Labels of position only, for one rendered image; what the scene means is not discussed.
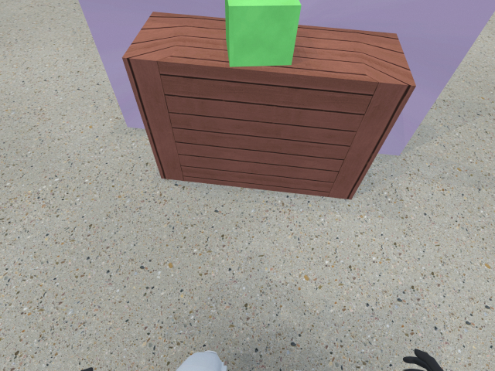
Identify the right robot hand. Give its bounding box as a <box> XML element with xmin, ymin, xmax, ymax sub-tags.
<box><xmin>403</xmin><ymin>349</ymin><xmax>444</xmax><ymax>371</ymax></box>

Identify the carton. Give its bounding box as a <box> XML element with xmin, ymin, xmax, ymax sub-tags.
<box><xmin>225</xmin><ymin>0</ymin><xmax>301</xmax><ymax>67</ymax></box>

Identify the pedestal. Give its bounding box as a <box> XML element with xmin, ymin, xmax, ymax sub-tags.
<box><xmin>122</xmin><ymin>12</ymin><xmax>416</xmax><ymax>199</ymax></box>

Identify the robot left thigh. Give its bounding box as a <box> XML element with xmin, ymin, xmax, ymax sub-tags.
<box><xmin>176</xmin><ymin>352</ymin><xmax>227</xmax><ymax>371</ymax></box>

